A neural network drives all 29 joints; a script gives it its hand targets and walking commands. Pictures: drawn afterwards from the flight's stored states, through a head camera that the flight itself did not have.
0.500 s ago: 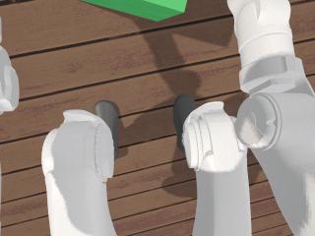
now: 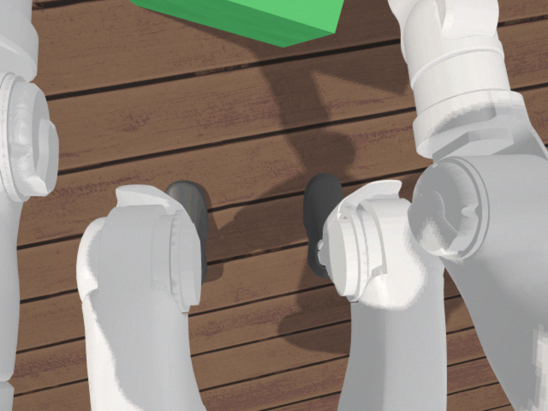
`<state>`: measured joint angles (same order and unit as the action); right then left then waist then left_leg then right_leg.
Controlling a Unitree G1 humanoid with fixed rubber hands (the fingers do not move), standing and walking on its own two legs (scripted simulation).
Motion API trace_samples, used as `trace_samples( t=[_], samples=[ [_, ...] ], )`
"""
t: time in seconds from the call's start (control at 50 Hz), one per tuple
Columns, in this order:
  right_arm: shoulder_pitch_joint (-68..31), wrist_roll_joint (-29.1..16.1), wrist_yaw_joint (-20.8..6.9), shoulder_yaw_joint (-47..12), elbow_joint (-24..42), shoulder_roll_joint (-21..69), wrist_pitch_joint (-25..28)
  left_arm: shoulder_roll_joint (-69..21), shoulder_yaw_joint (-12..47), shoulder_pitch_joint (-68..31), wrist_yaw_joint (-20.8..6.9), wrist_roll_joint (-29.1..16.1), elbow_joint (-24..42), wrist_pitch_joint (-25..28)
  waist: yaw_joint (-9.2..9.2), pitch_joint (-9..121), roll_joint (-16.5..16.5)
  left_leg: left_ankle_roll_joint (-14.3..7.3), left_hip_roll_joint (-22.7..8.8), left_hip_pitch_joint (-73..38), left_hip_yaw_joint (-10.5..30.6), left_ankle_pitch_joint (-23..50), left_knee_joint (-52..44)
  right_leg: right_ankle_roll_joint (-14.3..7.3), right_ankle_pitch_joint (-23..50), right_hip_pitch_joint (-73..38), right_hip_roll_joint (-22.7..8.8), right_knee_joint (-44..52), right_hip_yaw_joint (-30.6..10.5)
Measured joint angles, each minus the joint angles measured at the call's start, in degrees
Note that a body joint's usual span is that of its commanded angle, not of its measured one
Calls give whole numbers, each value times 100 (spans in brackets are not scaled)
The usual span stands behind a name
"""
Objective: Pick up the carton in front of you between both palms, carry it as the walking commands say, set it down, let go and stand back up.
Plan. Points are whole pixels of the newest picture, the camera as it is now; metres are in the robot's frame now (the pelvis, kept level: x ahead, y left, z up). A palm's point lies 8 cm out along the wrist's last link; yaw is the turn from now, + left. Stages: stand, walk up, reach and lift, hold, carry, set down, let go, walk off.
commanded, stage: reach and lift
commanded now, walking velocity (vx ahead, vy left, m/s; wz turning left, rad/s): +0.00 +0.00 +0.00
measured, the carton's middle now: out of the picture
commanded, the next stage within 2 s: none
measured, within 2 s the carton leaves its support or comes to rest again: leaves its support in 0.38 s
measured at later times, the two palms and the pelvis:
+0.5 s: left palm out of the picture +0.57 +0.21 -0.14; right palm out of the picture +0.56 -0.09 -0.12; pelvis +0.01 +0.00 +0.01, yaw +2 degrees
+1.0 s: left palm out of the picture +0.51 +0.20 +0.05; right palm out of the picture +0.51 -0.10 +0.05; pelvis +0.00 -0.02 +0.11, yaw +5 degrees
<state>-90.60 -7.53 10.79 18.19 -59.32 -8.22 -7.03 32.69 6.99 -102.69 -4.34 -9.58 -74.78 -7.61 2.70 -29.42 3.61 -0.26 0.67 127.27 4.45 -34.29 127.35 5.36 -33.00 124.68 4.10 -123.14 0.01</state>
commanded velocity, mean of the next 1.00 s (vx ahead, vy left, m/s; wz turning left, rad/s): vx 0.00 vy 0.00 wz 0.00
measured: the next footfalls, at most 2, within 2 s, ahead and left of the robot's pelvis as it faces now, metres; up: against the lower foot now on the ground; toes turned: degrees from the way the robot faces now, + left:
none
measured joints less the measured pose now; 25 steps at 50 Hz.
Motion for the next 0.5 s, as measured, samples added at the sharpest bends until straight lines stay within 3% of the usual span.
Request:
trace_samples(
  t=[0.08, 0.22, 0.32, 0.46, 0.5],
  samples=[
    [-165, 565, 146, 595, 14, 275, -128, -185, -211, -116, 121, 407, -50, -159, -28, -48, -7, -17, 21, -39, -10, 4, 12, 29, -18, -62, 13, -8, -22],
    [135, 1120, -171, 1250, 434, 330, -546, -553, -942, 272, -36, 1080, 401, -535, -101, 318, -63, -122, 6, 139, -117, -103, 134, 141, -139, 110, 131, -130, -166],
    [427, 908, -145, 1126, 670, 274, -626, -773, -1074, 721, 65, 1081, 931, -650, -145, 535, -14, -155, 5, 191, -176, -177, 161, 161, -219, 176, 193, -179, -247],
    [1141, 323, 374, 648, 1447, 468, -715, -993, -859, 1453, 551, 848, 1729, -958, -119, 1056, 11, -23, 186, 206, -123, -132, -24, 131, -145, 229, 329, -87, -359],
    [1456, 290, 365, 658, 1753, 554, -771, -1096, -903, 1677, 575, 830, 1991, -1073, -127, 1326, 5, 68, 291, 189, -59, -73, -167, 116, -97, 217, 356, 25, -379]
  ],
)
